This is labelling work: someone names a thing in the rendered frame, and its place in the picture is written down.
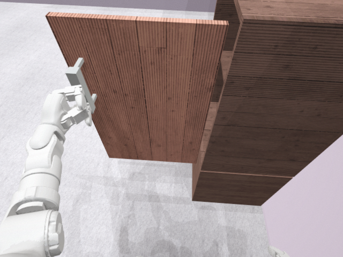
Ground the left robot upper arm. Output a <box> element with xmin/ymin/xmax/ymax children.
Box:
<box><xmin>0</xmin><ymin>209</ymin><xmax>65</xmax><ymax>257</ymax></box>

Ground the robot right hand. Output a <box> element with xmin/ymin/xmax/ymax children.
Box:
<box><xmin>268</xmin><ymin>246</ymin><xmax>290</xmax><ymax>257</ymax></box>

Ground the robot left forearm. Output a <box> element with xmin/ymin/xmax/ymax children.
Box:
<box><xmin>0</xmin><ymin>124</ymin><xmax>65</xmax><ymax>228</ymax></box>

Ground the robot left hand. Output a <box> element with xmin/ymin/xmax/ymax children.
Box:
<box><xmin>41</xmin><ymin>85</ymin><xmax>92</xmax><ymax>134</ymax></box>

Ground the cupboard door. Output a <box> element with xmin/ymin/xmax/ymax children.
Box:
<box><xmin>45</xmin><ymin>12</ymin><xmax>229</xmax><ymax>164</ymax></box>

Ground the handle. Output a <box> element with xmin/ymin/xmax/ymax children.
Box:
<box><xmin>65</xmin><ymin>58</ymin><xmax>97</xmax><ymax>114</ymax></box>

